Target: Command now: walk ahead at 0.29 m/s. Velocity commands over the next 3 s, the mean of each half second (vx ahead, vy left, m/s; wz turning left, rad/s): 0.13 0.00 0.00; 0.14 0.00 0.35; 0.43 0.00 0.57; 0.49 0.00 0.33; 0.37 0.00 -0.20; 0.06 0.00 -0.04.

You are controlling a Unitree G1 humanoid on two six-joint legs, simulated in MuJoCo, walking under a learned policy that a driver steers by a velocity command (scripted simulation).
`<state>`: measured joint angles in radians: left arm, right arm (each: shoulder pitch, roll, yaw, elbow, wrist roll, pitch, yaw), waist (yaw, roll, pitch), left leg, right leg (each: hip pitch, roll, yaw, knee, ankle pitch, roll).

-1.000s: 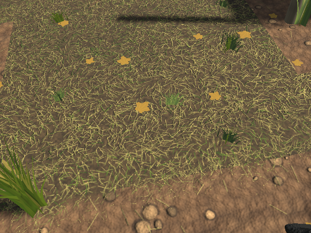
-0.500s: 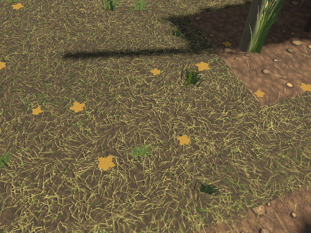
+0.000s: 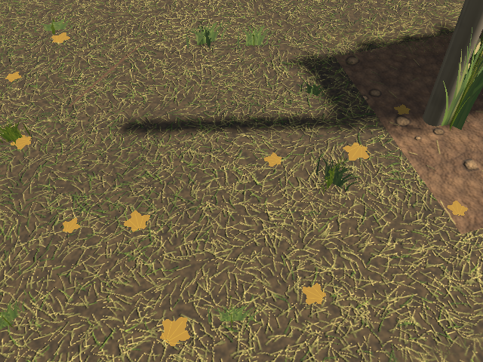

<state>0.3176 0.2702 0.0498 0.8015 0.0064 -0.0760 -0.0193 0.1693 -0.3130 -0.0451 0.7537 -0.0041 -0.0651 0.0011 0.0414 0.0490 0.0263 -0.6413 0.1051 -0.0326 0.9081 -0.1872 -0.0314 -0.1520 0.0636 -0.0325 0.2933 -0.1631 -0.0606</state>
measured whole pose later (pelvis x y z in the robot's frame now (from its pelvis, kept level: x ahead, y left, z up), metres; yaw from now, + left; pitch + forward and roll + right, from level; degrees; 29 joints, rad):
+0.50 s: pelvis +0.14 +0.02 -0.02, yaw +0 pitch +0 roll +1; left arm 0.24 0.26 0.04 0.91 0.02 0.03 0.03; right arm 0.12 -0.22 -0.02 0.85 -0.02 0.00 0.00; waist 0.01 0.00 0.02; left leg -0.35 -0.02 0.02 0.49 -0.14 0.02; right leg -0.26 -0.04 0.03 0.57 -0.31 0.03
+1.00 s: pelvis +0.23 +0.04 -0.01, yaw +12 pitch +2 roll -1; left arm 0.14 0.28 0.08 0.82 0.00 -0.10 0.02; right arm 0.32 -0.25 -0.06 0.80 0.02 -0.05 0.00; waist -0.03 -0.01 0.01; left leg -0.25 -0.08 -0.09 0.45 -0.23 0.07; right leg -0.49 -0.01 0.04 0.97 -0.36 -0.01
